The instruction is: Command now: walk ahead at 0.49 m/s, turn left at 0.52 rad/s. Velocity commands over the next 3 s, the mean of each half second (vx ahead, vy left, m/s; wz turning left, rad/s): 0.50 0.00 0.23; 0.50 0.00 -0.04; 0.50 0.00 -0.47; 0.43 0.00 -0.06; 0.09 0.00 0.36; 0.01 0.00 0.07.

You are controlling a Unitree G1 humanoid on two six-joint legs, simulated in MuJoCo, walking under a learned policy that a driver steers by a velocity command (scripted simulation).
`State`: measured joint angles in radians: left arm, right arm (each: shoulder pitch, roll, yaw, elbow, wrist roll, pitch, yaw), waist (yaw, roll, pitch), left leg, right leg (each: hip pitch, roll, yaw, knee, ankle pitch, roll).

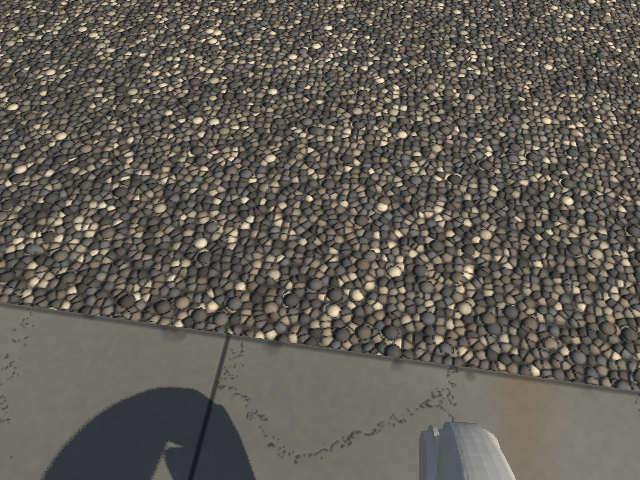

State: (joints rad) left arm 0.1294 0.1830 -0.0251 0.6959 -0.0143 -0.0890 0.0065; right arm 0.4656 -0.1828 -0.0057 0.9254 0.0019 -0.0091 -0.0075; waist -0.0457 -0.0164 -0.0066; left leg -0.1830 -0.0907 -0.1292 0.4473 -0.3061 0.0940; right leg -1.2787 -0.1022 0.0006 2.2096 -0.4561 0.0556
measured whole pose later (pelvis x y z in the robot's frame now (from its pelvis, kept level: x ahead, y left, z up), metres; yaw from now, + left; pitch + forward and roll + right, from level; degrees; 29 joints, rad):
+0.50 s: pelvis +0.29 -0.06 +0.19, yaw +7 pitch +2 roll +0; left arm 0.48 0.14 -0.01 0.99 0.01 -0.10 -0.01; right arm 0.11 -0.17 0.02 0.70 0.01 -0.05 0.03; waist 0.03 0.03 -0.06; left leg -0.89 0.02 -0.08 1.25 0.03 0.10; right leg -0.19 -0.01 -0.15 0.42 -0.27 -0.06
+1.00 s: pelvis +0.58 +0.03 +0.19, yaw +4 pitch +1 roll +1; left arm 0.28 0.29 0.08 0.86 -0.03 -0.06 0.01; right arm 0.30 -0.22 -0.07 0.83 0.00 -0.11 0.03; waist -0.03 -0.05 -0.01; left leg -0.17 -0.04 0.12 0.33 -0.18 0.06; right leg -0.58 -0.10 0.10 1.13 -0.24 -0.03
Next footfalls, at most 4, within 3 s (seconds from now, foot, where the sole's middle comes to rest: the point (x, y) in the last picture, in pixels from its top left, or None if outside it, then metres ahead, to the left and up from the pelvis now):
0.18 right None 0.32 -0.15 -0.59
0.78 left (244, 384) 0.61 0.12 -0.59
1.42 right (367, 264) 1.00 -0.16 -0.73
1.84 left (298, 185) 1.28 0.00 -0.73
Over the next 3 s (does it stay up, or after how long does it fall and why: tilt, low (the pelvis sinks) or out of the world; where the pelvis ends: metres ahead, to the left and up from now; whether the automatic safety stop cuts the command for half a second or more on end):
stays up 1.26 -0.07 0.04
